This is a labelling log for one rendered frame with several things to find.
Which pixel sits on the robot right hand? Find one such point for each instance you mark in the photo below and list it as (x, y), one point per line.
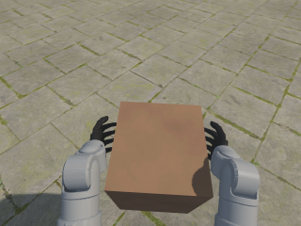
(219, 138)

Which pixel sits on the robot right forearm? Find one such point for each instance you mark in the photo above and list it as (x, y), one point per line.
(239, 183)

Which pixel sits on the robot left hand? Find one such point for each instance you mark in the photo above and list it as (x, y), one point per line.
(98, 132)

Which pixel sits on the robot left forearm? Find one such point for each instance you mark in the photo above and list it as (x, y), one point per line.
(81, 185)

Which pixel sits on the carton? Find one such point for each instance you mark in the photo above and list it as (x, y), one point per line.
(159, 159)

